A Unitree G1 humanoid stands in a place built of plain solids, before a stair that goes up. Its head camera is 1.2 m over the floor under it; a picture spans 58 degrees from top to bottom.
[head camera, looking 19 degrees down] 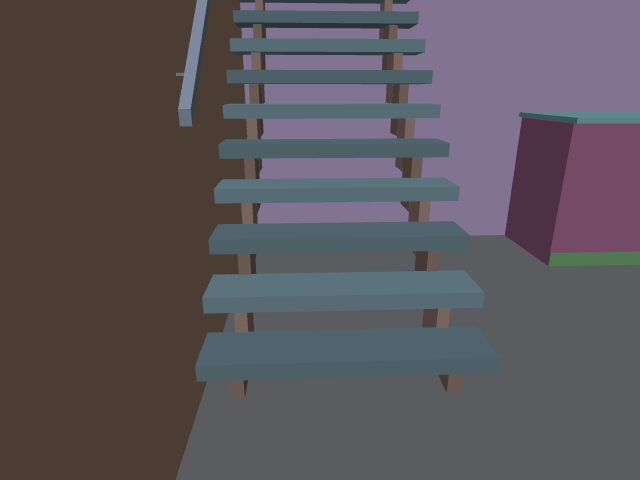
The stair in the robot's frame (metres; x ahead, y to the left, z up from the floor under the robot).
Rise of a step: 0.19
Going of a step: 0.21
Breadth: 1.21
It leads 3 degrees to the left of straight ahead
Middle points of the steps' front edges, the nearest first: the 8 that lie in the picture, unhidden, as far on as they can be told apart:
1.46 -0.12 0.19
1.67 -0.11 0.38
1.88 -0.10 0.56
2.09 -0.09 0.75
2.30 -0.08 0.94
2.50 -0.07 1.13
2.71 -0.06 1.32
2.92 -0.05 1.50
